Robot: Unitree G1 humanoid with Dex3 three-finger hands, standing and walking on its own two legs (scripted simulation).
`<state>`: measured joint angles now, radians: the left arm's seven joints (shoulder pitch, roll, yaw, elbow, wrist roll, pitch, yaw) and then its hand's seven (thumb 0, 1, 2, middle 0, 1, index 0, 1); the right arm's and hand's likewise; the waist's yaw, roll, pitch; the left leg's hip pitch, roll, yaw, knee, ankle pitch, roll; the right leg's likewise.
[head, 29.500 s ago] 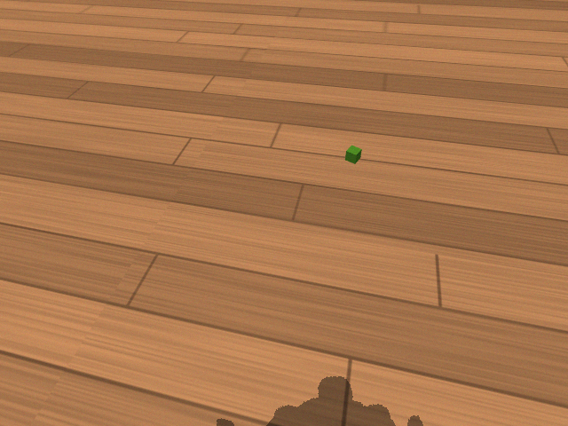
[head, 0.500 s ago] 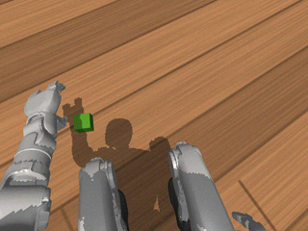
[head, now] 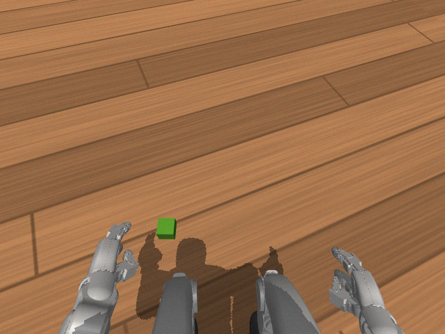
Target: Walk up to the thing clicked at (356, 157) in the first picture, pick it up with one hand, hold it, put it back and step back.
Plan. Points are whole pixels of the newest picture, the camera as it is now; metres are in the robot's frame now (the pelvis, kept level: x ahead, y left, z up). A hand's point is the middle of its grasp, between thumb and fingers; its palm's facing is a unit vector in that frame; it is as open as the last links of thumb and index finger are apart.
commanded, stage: home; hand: left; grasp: from above
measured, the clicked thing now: (166, 228) +0.50 +0.20 -0.57
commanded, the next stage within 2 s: none
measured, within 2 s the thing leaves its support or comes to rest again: neither
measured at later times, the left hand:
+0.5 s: hand (96, 278) +0.22 +0.19 +0.07, palm faces +0.08 -0.97 -0.21, open 7.4 cm
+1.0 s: hand (99, 277) +0.22 +0.19 +0.06, palm faces +0.07 -0.98 -0.20, open 7.4 cm
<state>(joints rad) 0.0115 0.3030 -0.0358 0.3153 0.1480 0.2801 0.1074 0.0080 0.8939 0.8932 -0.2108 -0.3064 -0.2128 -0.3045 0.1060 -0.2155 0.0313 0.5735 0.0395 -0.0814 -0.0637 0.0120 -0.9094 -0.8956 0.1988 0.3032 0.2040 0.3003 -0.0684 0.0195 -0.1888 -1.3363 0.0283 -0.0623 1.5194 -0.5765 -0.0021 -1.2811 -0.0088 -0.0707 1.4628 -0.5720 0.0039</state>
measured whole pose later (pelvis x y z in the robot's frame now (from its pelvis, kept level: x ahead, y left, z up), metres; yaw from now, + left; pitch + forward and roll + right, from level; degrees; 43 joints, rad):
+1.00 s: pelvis +0.07 +0.00 +0.11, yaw +2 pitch +10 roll -3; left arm 0.50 0.23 0.02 -0.11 -0.05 0.44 0.02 0.01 0.91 0.89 -0.20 -0.30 -0.20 -0.30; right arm 0.29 -0.21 0.04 0.54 0.01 -0.22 -0.17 0.02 -0.91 -0.90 0.20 0.30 0.21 0.30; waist -0.04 0.05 -0.15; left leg -0.67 0.03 -0.04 1.00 -0.50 0.00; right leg -0.61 0.00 -0.07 0.92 -0.48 0.01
